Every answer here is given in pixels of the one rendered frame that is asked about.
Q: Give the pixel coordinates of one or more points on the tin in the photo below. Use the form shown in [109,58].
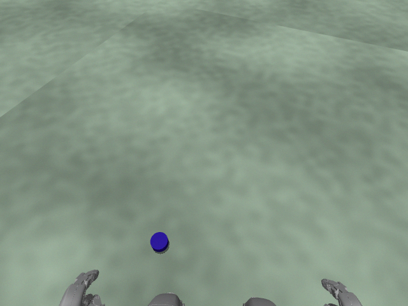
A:
[159,241]

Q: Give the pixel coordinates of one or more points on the left robot hand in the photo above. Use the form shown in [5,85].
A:
[75,293]

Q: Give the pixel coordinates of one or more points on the right robot hand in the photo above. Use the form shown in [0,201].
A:
[340,293]

